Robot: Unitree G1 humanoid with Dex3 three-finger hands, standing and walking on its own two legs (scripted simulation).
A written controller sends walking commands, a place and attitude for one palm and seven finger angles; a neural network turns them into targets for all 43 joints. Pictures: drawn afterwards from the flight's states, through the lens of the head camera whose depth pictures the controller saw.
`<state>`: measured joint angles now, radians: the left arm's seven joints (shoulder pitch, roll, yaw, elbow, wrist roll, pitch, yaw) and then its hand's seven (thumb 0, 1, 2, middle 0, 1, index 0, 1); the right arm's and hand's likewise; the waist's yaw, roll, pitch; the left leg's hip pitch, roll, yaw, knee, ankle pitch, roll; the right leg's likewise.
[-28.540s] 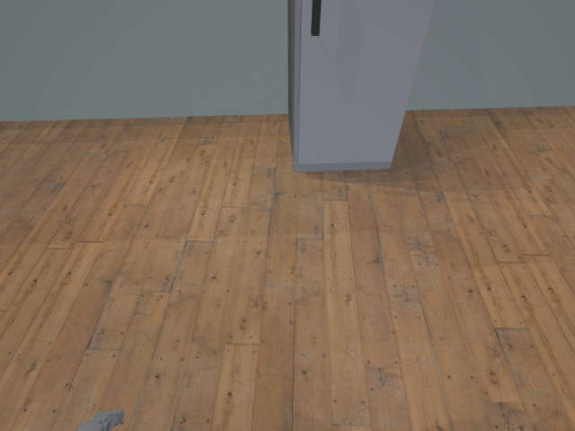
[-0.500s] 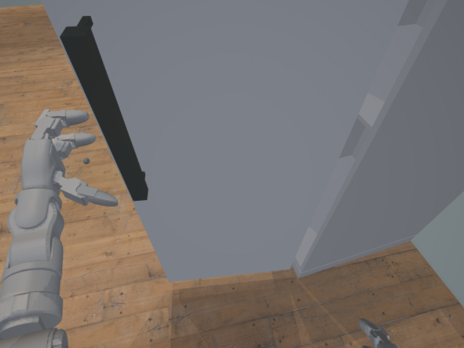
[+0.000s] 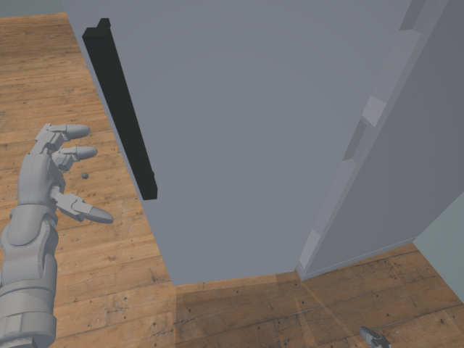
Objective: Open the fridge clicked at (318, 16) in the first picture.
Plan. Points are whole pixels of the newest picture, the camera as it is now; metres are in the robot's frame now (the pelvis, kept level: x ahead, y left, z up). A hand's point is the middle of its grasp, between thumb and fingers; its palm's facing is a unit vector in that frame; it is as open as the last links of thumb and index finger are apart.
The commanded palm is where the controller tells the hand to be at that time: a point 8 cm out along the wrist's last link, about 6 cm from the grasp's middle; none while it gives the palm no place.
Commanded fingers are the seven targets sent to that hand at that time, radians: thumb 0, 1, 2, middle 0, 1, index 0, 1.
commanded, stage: slip the hand off the handle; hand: left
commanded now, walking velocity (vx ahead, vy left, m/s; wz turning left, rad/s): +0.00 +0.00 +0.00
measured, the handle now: (132, 125) +0.43 +0.21 +0.17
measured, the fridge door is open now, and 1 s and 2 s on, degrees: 79 79 79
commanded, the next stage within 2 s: draw the hand back to the body in 0.46 s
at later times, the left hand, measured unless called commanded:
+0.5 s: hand (79, 217) +0.26 +0.24 +0.14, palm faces +0.26 -0.95 -0.17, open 14.6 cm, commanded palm +0.23 +0.29 +0.15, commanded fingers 0.00 -0.55 0.20 -0.25 -1.15 -0.25 -1.15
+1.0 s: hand (55, 229) +0.23 +0.25 +0.16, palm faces +0.30 -0.96 -0.01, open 14.6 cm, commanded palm +0.19 +0.29 +0.17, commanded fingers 0.00 -0.48 0.23 -0.25 -1.11 -0.25 -1.11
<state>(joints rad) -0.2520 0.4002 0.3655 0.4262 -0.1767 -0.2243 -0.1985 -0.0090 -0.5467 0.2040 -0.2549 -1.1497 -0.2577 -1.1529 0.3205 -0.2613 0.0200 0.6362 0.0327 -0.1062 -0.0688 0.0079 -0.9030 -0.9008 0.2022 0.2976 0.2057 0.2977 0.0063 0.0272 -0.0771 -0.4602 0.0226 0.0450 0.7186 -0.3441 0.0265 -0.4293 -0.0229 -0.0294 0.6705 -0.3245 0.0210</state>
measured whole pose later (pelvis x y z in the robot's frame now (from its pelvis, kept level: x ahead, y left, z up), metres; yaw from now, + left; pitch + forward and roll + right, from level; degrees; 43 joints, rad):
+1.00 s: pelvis +0.01 -0.03 +0.01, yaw +1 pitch -1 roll +0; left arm 0.18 0.32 0.44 -0.10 -0.36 0.15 -0.22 -0.01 -0.54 0.20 -0.25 -1.15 -0.26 -1.15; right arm 0.25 -0.26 0.05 0.61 0.05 -0.23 -0.10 0.01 -0.90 -0.90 0.20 0.30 0.20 0.30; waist 0.07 0.04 -0.09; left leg -0.27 0.03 0.02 0.60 -0.31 -0.01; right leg -0.24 -0.01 -0.06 0.58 -0.32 -0.01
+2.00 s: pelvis +0.01 -0.01 +0.02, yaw +1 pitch -6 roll +0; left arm 0.41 0.33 0.35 -0.34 -0.07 -0.06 0.09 0.02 0.85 0.88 -0.21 -0.33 -0.21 -0.33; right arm 0.19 -0.22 0.03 0.66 -0.02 -0.14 -0.08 0.01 -0.90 -0.90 0.20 0.30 0.21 0.30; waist 0.09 0.05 0.02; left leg -0.09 0.01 0.03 0.43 -0.24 0.01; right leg -0.06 -0.03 -0.04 0.40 -0.24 0.01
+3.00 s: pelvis -0.08 +0.01 +0.00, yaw +2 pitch -2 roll -2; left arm 0.47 0.36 0.40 -0.50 -0.02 -0.22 0.14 0.02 0.89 0.90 -0.21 -0.30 -0.21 -0.30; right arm 0.23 -0.22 0.01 0.59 -0.01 -0.09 -0.07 0.01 -0.90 -0.90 0.20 0.30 0.21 0.30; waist 0.02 -0.01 0.03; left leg -0.46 -0.01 0.01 0.71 -0.36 0.03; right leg -0.38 -0.04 -0.04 0.58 -0.17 0.03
